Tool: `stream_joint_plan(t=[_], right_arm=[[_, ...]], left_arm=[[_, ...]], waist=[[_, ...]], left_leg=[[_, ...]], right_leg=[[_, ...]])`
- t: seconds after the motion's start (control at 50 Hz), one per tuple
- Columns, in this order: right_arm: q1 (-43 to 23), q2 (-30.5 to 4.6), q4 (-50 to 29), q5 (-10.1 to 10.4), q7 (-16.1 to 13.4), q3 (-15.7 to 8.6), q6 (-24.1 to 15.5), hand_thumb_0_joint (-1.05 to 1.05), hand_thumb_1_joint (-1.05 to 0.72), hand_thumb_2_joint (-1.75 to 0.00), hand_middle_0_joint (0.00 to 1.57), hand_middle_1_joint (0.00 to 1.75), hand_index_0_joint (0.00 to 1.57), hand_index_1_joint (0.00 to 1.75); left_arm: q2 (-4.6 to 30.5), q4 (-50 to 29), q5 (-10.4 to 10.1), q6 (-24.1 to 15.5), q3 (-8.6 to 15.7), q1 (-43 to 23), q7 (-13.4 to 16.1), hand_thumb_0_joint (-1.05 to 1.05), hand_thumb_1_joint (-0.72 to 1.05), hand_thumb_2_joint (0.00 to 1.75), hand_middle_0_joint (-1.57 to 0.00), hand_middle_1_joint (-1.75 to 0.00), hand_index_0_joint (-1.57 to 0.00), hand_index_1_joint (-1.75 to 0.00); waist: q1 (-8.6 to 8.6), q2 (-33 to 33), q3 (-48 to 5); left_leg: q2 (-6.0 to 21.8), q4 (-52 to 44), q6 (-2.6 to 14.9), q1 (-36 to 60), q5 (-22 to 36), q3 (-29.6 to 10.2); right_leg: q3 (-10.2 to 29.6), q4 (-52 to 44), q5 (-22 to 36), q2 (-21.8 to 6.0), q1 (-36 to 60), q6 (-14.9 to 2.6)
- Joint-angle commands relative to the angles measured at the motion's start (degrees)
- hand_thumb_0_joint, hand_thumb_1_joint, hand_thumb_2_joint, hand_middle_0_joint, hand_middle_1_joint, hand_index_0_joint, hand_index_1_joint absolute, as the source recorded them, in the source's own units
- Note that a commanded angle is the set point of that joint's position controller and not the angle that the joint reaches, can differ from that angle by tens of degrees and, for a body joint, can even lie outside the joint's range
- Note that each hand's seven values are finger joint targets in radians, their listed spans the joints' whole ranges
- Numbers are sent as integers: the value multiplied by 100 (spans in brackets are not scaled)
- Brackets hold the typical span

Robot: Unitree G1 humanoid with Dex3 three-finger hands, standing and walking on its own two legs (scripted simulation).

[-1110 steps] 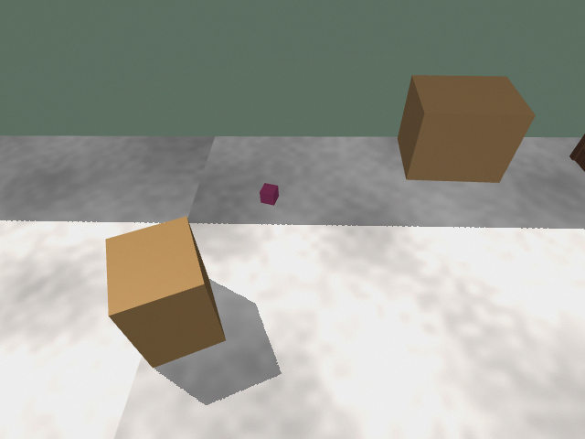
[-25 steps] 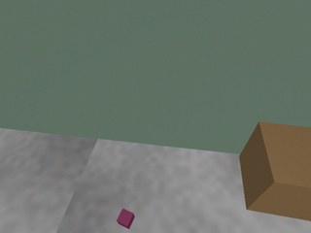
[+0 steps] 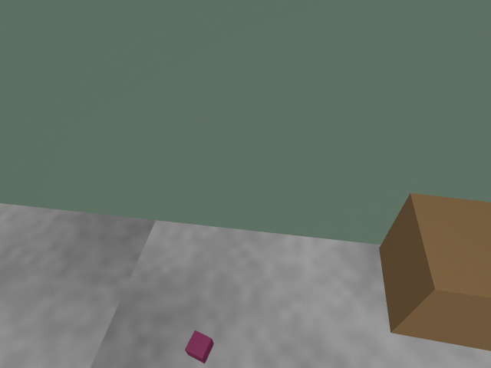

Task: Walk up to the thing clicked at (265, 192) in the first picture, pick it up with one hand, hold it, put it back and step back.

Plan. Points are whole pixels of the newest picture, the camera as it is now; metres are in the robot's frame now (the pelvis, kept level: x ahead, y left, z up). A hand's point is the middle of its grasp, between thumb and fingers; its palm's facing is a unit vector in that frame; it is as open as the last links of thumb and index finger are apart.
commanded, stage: stand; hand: left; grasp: from above
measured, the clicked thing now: (199, 346) +0.38 +0.21 -0.75
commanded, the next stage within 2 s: rise first in 0.02 s
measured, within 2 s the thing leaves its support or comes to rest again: neither
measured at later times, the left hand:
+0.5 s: hand out of the picture +0.14 +0.26 -0.19, palm faces -0.06 -0.90 -0.43, open 11.4 cm
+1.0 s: hand out of the picture +0.13 +0.28 -0.30, palm faces -0.16 -0.71 -0.69, open 14.2 cm
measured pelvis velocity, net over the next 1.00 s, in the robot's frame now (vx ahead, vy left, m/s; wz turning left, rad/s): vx -0.02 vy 0.01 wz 0.02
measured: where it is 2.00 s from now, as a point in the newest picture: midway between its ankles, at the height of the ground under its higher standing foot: outside the picture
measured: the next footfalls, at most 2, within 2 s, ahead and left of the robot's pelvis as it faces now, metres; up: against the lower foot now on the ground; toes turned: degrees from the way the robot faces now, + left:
none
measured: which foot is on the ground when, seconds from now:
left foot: down 0.00-1.00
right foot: down 0.00-1.00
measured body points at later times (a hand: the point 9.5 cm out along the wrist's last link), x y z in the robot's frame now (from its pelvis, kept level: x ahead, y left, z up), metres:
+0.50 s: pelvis -0.01 +0.00 -0.03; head +0.05 +0.00 +0.41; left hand +0.14 +0.30 -0.16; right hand +0.09 -0.26 -0.16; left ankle -0.01 +0.14 -0.75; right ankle +0.00 -0.13 -0.75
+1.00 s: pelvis -0.02 +0.01 -0.12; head +0.10 +0.02 +0.31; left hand +0.14 +0.31 -0.25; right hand +0.16 -0.23 -0.23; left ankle -0.01 +0.14 -0.75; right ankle +0.00 -0.13 -0.75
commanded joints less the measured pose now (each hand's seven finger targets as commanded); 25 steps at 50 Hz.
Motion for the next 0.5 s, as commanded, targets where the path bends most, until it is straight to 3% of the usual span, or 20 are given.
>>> stream_joint_plan(t=[0.0, 0.08, 0.1, 0.12, 0.14, 0.16, 0.18, 0.2, 0.22, 0.24, 0.26, 0.28, 0.3, 0.32, 0.38, 0.42, 0.44, 0.48], right_arm=[[-213, -1219, -345, -2, -65, -215, -107, 0, -90, -90, 20, 30, 20, 30], [-214, -1206, -352, 2, -57, -214, -106, 0, -90, -90, 20, 30, 20, 30], [-204, -1208, -365, 2, -56, -214, -105, 0, -89, -90, 20, 30, 20, 30], [-88, -218, -1984, 372, -171, 76, -413, 0, -95, -92, 20, 30, 20, 30], [102, -450, -1743, 390, -240, 4, -425, 0, -89, -90, 20, 30, 20, 30], [340, -570, -1584, 387, -264, -40, -350, 0, -89, -90, 20, 30, 20, 30], [368, -578, -1758, 370, -255, -122, -287, 0, -87, -90, 20, 30, 20, 30], [409, -580, -1887, 317, -287, -221, -303, 0, -88, -90, 20, 30, 20, 30], [523, -607, -1966, 294, -331, -303, -350, 0, -89, -90, 20, 30, 20, 30], [537, -552, -2124, 250, -307, -345, -394, 0, -92, -91, 20, 30, 20, 30], [682, -519, -2149, 184, -261, -392, -395, 0, -95, -91, 20, 30, 20, 30], [723, -503, -2217, 146, -232, -453, -406, 0, -95, -91, 20, 30, 20, 30], [766, -473, -2357, 140, -218, -500, -420, 0, -95, -92, 20, 30, 20, 30], [726, -449, -2525, 141, -215, -510, -436, 0, -97, -92, 20, 30, 20, 30], [612, -370, -2829, 158, -162, -479, -451, 0, -94, -91, 20, 30, 20, 30], [532, -359, -3030, 162, -130, -508, -498, 0, -96, -92, 20, 30, 20, 30], [519, -350, -3119, 159, -114, -514, -537, 0, -95, -92, 20, 30, 20, 30], [569, -312, -3203, 141, -90, -507, -617, 0, -95, -92, 20, 30, 20, 30]], left_arm=[[1258, -324, 9, -80, 222, -220, 106, 0, 90, 90, -20, -30, -20, -30], [1283, -320, 3, -96, 227, -190, 105, 0, 90, 90, -20, -30, -20, -30], [1257, -321, 12, -94, 221, -183, 107, 0, 82, 98, -13, -38, -12, -38], [233, -2332, -265, -617, 243, -2193, 184, 0, 78, 95, -20, -46, -17, -46], [716, -2141, -250, -601, 440, -3030, 236, 0, 70, 92, -18, -54, -17, -54], [973, -703, -139, -296, 653, -1645, 259, 0, 62, 94, -17, -61, -14, -62], [931, -399, -74, -197, 693, -1252, 175, 0, 54, 92, -15, -69, -14, -70], [1169, -670, 78, -221, 755, -1669, 130, 0, 46, 93, -12, -76, -12, -75], [1616, -950, 200, -282, 1028, -1920, 131, 0, 38, 95, -11, -82, -12, -82], [1564, -705, 358, -228, 1135, -1373, 70, 0, 30, 95, -8, -90, -10, -88], [1205, -219, 555, -122, 1031, -802, 7, 0, 22, 97, -7, -94, -9, -91], [1226, -274, 740, -79, 1104, -692, -7, 0, 14, 98, -7, -97, -9, -95], [1206, -530, 797, -38, 1210, -514, 27, 0, 6, 98, -7, -98, -9, -96], [1164, -773, 886, 28, 1163, -691, 88, 0, -2, 96, -9, -100, -11, -98], [762, -846, 1075, 395, 964, -813, 328, 0, -26, 97, -8, -103, -10, -102], [764, -1115, 1149, 566, 951, -1068, 463, 0, -42, 99, -11, -103, -10, -104], [815, -1286, 1163, 625, 1007, -1049, 518, 0, -50, 98, -11, -105, -10, -105], [527, -1272, 1235, 733, 924, -848, 615, 0, -59, 98, -11, -105, -11, -106]], waist=[[29, -52, -281], [24, -94, -299], [20, -71, -290], [-636, 26, 134], [-454, -144, -127], [-347, -250, -5], [-175, -321, 65], [-178, -329, -390], [-116, -247, -915], [-25, -73, -1125], [-25, -217, -1176], [127, -162, -1447], [236, 74, -1751], [217, 149, -1887], [118, 64, -1440], [64, 1, -1326], [81, -43, -1368], [15, -182, -1299]], left_leg=[[588, -247, 251, 25, 563, -435], [580, -259, 251, 88, 620, -434], [568, -257, 246, 35, 564, -428], [-256, 227, 254, -808, -163, 224], [-259, 305, 273, -722, -264, 174], [-313, 361, 284, -855, -449, 203], [-275, 535, 274, -1099, -336, 221], [-295, 732, 289, -1114, -202, 205], [-288, 842, 277, -1041, 13, 163], [-329, 1039, 249, -1224, 203, 147], [-337, 1286, 245, -1462, 272, 116], [-360, 1480, 237, -1599, 455, 108], [-389, 1536, 193, -1507, 620, 124], [-390, 1560, 169, -1480, 635, 118], [-354, 1743, 134, -1921, 284, 65], [-300, 1956, 129, -2233, -49, 27], [-285, 2058, 132, -2363, -165, -3], [-255, 2294, 146, -2656, -448, -23]], right_leg=[[435, -297, 762, -624, -45, -217], [443, -312, 808, -614, -79, -213], [424, -317, 786, -610, -63, -204], [-36, 62, 217, 108, -1270, -113], [-114, 89, -37, 110, -985, -105], [-163, 75, -363, 139, -999, -155], [-200, 241, -381, 172, -1154, -173], [-177, 389, -242, 146, -1155, -164], [-144, 596, 81, 114, -991, -148], [-163, 814, 288, 90, -931, -156], [-148, 1062, 372, 98, -1114, -165], [-155, 1263, 524, 88, -1099, -175], [-137, 1364, 663, 98, -1022, -187], [-146, 1423, 624, 113, -1044, -191], [-208, 1535, 155, 159, -1607, -192], [-225, 1729, -234, 189, -2036, -194], [-258, 1819, -394, 199, -2132, -198], [-256, 2086, -672, 224, -2519, -198]])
